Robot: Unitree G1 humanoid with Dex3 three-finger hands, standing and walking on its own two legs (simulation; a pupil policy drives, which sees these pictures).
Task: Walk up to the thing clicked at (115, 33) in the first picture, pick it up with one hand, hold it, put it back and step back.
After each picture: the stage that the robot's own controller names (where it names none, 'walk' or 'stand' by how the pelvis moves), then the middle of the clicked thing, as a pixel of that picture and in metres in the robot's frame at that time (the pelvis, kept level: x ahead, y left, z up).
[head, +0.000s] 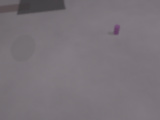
stand; (116, 29) +1.59 -0.38 -0.72
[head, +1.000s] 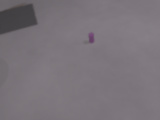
walk; (91, 38) +1.49 +0.05 -0.69
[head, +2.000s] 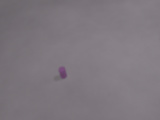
walk; (62, 72) +0.93 +0.32 -0.71
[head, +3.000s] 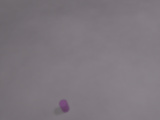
walk; (64, 106) +0.57 +0.28 -0.71
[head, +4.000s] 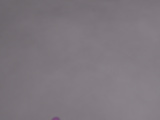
stand; out of the picture +0.41 +0.26 -0.70
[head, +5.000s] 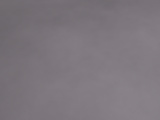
stand; out of the picture +0.37 +0.23 -0.72
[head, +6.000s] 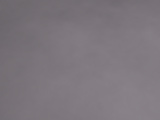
stand; out of the picture +0.36 +0.19 -0.71
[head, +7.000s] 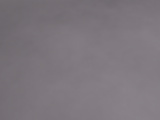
stand; out of the picture +0.34 +0.20 -0.72
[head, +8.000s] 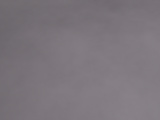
stand; out of the picture +0.32 +0.19 -0.73
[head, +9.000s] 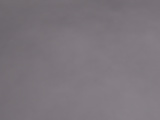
stand; out of the picture +0.32 +0.19 -0.73
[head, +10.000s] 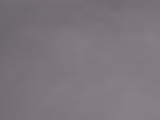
go down; out of the picture +0.32 +0.19 -0.73
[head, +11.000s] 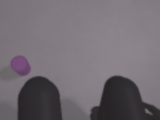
go down; (21, 66) +0.40 +0.25 -0.30
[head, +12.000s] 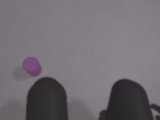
approach; (33, 67) +0.40 +0.25 -0.30
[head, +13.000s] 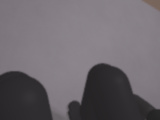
close in; out of the picture +0.37 +0.28 -0.22
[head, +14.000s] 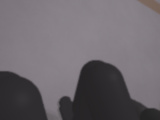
close; out of the picture +0.37 +0.29 -0.22
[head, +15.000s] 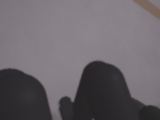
lift; out of the picture +0.35 +0.28 -0.22
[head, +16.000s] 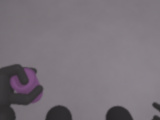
lift; (28, 87) +0.32 +0.20 -0.01
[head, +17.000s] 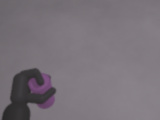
hold; (42, 91) +0.32 +0.17 +0.00
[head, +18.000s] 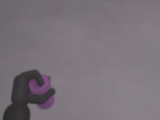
hold; (42, 92) +0.32 +0.17 +0.00
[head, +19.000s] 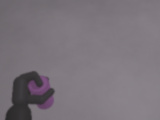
crouch; (42, 93) +0.33 +0.17 -0.03
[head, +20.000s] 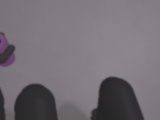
lower; (0, 50) +0.44 +0.26 -0.10
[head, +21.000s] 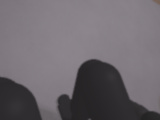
lower; out of the picture +0.41 +0.32 -0.22
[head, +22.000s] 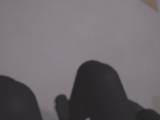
lower; out of the picture +0.40 +0.32 -0.23
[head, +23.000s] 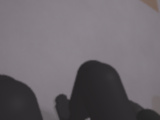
lower; out of the picture +0.40 +0.32 -0.23
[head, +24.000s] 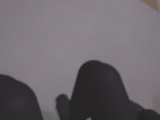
lower; out of the picture +0.40 +0.32 -0.22
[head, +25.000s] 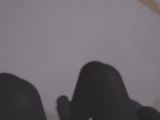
open; out of the picture +0.39 +0.30 -0.23
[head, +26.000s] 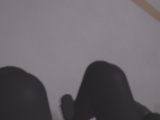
stand; out of the picture +0.39 +0.28 -0.22
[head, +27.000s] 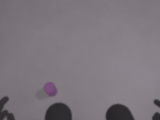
walk; (50, 89) +0.40 +0.22 -0.50
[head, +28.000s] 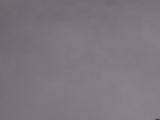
stand; out of the picture +0.36 +0.19 -0.66
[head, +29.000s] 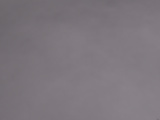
stand; out of the picture +0.37 +0.19 -0.67
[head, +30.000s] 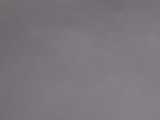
stand; out of the picture +0.38 +0.18 -0.72
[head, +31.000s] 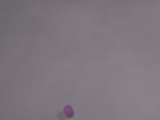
walk; (69, 111) +0.42 +0.20 -0.70
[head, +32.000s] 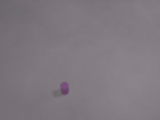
walk; (64, 88) +0.61 +0.13 -0.70
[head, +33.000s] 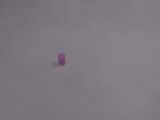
walk; (61, 59) +0.92 +0.21 -0.70
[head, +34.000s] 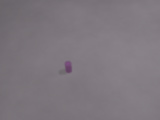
stand; (68, 67) +0.97 +0.20 -0.71
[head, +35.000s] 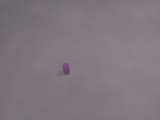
stand; (66, 68) +0.99 +0.23 -0.72
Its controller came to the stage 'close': yes
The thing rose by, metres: 0.71
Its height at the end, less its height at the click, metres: +0.00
